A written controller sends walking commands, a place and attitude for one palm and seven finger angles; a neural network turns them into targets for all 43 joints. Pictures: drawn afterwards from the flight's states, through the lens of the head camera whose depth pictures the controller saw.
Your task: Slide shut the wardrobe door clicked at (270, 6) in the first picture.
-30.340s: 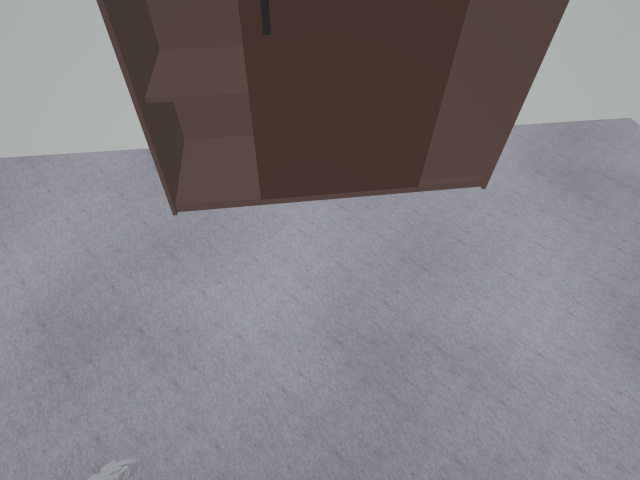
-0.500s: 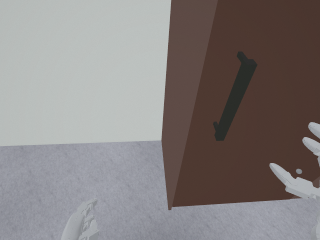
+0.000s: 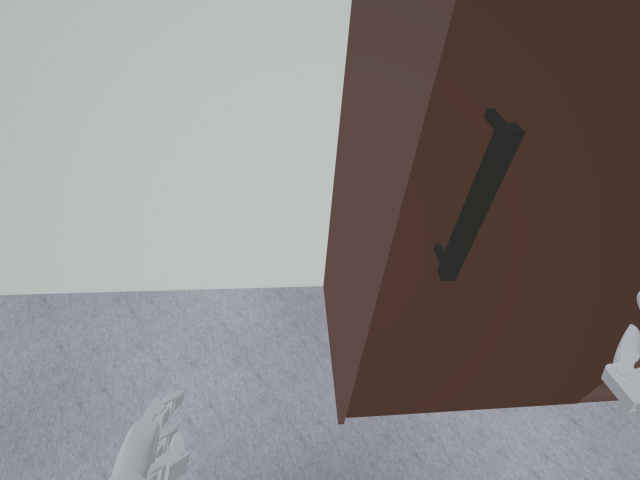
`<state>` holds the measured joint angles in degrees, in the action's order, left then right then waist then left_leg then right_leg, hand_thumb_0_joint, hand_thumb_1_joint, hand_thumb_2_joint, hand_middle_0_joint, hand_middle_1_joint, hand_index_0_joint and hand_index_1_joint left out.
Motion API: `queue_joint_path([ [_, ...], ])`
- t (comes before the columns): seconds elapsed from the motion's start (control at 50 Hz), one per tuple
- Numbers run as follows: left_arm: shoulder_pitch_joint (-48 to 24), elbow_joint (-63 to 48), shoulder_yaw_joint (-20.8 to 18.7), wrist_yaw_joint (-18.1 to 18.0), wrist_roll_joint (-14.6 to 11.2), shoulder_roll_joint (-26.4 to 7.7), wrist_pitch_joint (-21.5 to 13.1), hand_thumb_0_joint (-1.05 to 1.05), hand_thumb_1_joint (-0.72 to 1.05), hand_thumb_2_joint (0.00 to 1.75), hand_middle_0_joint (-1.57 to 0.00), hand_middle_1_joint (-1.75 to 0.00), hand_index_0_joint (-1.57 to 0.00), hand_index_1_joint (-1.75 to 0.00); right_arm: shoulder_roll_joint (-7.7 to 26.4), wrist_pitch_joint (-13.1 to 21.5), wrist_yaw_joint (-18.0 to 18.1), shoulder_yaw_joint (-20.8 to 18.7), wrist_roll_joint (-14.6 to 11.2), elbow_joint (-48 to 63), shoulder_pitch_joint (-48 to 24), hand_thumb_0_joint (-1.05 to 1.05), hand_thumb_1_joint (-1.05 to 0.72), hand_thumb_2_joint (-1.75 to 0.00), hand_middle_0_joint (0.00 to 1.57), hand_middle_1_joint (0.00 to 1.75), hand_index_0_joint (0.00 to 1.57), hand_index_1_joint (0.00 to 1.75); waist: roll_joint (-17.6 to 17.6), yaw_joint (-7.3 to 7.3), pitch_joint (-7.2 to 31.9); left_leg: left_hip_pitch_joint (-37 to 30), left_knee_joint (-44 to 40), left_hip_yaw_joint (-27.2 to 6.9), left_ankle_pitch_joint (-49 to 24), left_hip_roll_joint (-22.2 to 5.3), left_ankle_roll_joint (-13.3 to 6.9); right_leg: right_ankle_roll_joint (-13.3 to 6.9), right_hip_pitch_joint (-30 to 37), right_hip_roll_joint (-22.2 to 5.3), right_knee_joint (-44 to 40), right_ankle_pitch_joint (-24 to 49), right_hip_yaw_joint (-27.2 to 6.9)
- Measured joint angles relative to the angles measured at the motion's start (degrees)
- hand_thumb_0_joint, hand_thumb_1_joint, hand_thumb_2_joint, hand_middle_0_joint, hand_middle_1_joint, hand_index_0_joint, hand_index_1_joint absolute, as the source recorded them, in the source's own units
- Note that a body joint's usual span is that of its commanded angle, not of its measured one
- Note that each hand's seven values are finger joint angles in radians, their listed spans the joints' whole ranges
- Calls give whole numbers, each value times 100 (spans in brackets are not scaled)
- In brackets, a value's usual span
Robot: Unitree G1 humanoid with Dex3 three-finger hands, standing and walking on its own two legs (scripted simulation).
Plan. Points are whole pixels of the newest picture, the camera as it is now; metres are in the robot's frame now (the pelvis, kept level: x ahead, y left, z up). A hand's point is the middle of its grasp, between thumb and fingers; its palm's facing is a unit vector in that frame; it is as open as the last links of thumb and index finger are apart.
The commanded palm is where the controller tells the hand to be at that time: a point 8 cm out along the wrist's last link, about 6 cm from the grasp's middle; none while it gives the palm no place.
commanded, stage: draw the hand back to the body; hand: right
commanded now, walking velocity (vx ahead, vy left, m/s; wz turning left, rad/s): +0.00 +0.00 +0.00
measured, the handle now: (467, 203) +0.45 -0.21 +0.14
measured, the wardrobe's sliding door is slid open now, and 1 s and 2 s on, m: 0.00 0.00 0.00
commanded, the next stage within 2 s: step back with the hand held close in 0.12 s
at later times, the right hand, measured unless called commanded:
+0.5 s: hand (541, 345) +0.22 -0.22 +0.14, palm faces +0.32 +0.85 -0.42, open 7.4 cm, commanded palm +0.15 -0.28 +0.17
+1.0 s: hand out of the picture +0.14 -0.31 +0.15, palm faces +0.49 +0.79 -0.37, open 7.4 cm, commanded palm +0.09 -0.34 +0.17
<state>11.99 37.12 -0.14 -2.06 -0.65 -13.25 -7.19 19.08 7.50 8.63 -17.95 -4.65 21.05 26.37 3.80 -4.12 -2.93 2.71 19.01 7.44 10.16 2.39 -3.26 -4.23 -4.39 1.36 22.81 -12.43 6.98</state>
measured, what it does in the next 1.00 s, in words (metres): lifts its left foot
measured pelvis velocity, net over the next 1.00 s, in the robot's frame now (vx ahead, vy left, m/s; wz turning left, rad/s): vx -0.07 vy -0.05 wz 0.07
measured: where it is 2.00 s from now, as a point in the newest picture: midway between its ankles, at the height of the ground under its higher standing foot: outside the picture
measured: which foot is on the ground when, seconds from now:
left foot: down 0.00-0.80, up 0.82-1.00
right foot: down 0.00-1.00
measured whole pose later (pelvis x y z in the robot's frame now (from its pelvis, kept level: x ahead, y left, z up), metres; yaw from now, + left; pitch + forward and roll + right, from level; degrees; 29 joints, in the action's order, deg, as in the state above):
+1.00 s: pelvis -0.07 -0.05 -0.01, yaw +4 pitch +1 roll +2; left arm 15.0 36.4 1.1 -4.7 1.4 -11.3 -5.9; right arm 18.4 8.9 11.1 -21.8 -1.0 24.5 28.1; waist 1.2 -3.4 3.1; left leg 12.0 39.5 -0.9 24.5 2.8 0.3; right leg -7.2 -19.7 5.7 26.3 -8.1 1.9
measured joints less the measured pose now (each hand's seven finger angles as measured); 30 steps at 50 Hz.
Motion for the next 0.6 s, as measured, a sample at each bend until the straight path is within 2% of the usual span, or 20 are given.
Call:
queue_joint_path([
  [0.28, 6, 92, -38, -38, -7, 15, -9, 1, 91, 90, -20, -30, -20, -30, 66, 66, -10, 23, -20, -167, -10, 1, -89, -90, 21, 31, 21, 30, 48, 43, -73, -62, -138, -18, -102, 186, -167, 135, -30, -177, 107, -12, -6],
  [0.36, -62, -76, 44, -8, -35, -30, 92, 1, 91, 90, -20, -30, -20, -30, 150, 290, 18, -296, 91, -104, 60, 1, -89, -90, 21, 30, 21, 30, 28, 47, 129, 481, -39, -150, -171, 323, -217, 200, -637, -145, 561, -292, -320],
  [0.4, -74, -156, 46, 3, -61, -33, 106, 1, 91, 90, -20, -30, -20, -30, 153, 343, 34, -305, 125, -60, 108, 1, -89, -90, 21, 30, 21, 30, -20, 65, 186, 738, 70, -269, -182, 379, -231, 219, -803, -136, 744, -338, -505],
  [0.44, -54, -219, 33, -7, -80, -67, 120, 1, 91, 90, -20, -30, -20, -30, 140, 345, 40, -200, 170, -31, 110, 1, -89, -90, 21, 30, 21, 30, -59, 147, 223, 956, 224, -333, -147, 382, -215, 244, -861, -122, 736, -382, -622],
  [0.52, -53, -290, -26, -86, -86, -158, 244, 1, 91, 90, -20, -30, -20, -30, 204, 248, 29, -18, 231, 163, 133, 1, -89, -90, 21, 30, 21, 30, -146, 389, 150, 1218, 516, -413, -60, 248, -102, 133, -949, 12, 669, -332, -549],
  [0.6, -31, -428, -99, -172, -90, -170, 434, 1, 91, 90, -20, -30, -20, -30, 548, 250, 14, -257, 214, 555, 432, 1, -89, -90, 22, 31, 22, 30, -201, 588, 108, 1437, 758, -495, -19, 135, -7, 40, -1071, 119, 717, -291, -449],
])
